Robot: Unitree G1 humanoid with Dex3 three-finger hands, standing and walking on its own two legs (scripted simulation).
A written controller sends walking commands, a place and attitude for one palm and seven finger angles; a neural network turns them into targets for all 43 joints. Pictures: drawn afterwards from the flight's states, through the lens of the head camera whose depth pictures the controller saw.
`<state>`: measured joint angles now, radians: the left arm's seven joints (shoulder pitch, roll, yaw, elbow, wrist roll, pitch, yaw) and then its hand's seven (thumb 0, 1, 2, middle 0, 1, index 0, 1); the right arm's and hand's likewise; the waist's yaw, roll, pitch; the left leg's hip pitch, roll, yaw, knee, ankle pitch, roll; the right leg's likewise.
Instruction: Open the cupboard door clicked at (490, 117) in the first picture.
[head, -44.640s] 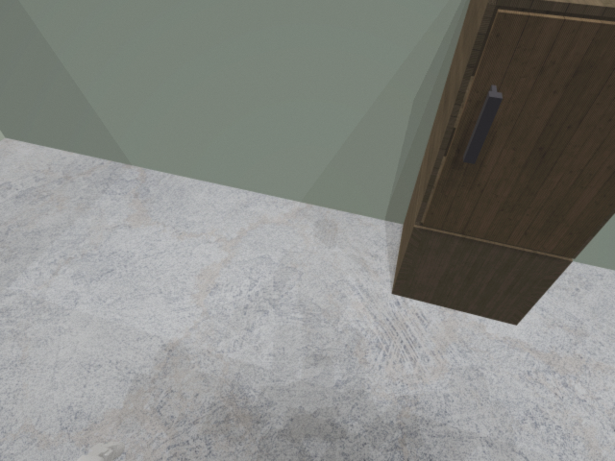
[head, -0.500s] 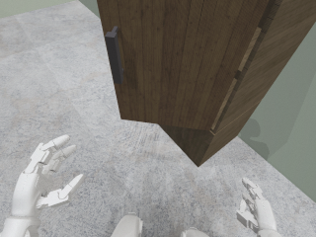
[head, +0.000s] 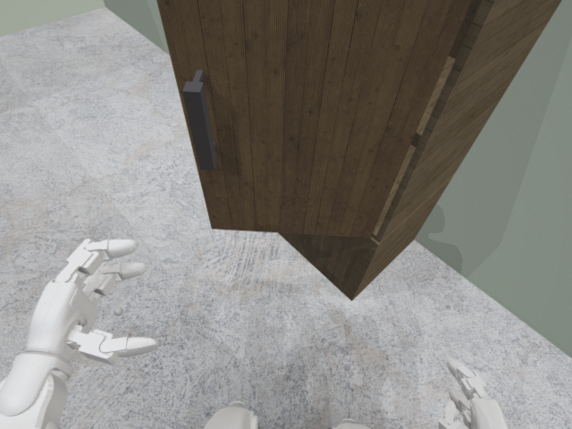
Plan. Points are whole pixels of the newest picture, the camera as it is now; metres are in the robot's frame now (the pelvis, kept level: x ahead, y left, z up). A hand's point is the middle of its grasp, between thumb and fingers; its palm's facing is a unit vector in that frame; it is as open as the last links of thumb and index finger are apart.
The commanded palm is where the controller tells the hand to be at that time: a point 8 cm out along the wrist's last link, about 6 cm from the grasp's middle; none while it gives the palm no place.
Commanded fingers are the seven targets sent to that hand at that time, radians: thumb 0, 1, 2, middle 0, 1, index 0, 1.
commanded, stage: raise the hand with hooked fingers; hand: left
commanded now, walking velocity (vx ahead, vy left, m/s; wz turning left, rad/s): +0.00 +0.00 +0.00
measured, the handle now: (204, 122) +0.58 +0.18 +0.08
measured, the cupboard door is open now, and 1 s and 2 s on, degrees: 44 44 44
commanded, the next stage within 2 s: move the hooked fingers beside the handle in 1.00 s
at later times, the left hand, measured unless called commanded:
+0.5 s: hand (71, 249) +0.30 +0.28 +0.11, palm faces +0.06 -1.00 -0.04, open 14.0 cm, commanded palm +0.27 +0.32 +0.10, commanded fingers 0.00 -0.50 0.30 -0.30 -1.20 -0.30 -1.20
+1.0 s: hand (95, 248) +0.30 +0.25 +0.11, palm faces +0.04 -1.00 -0.03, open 14.0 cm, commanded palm +0.27 +0.30 +0.10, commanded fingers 0.00 -0.50 0.30 -0.30 -1.20 -0.30 -1.20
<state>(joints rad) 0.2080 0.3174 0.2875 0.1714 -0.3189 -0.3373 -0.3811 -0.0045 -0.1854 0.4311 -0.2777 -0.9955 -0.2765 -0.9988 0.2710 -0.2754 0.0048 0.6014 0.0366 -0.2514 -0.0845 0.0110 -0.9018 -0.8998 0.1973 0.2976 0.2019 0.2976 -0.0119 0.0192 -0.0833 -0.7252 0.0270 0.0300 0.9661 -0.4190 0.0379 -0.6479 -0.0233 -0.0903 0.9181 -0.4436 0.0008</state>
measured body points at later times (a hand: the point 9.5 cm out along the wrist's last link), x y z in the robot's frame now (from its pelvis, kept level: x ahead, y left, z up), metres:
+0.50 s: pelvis +0.01 +0.00 +0.02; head +0.05 +0.01 +0.47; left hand +0.29 +0.33 +0.11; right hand +0.17 -0.24 -0.06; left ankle +0.04 +0.09 -0.68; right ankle +0.01 -0.13 -0.68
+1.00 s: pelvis +0.01 -0.02 +0.02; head +0.05 -0.02 +0.47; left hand +0.30 +0.31 +0.11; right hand +0.16 -0.27 -0.06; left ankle +0.04 +0.09 -0.68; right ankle +0.01 -0.13 -0.68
